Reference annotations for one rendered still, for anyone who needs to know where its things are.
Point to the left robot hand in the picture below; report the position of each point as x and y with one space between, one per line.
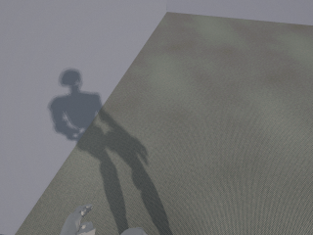
73 223

